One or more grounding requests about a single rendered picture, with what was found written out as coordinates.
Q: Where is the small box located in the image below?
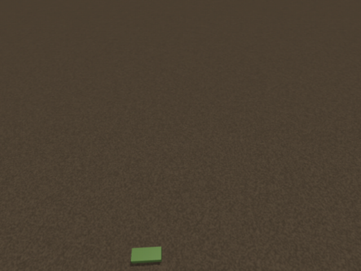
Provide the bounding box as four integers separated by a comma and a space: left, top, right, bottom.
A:
131, 247, 162, 264

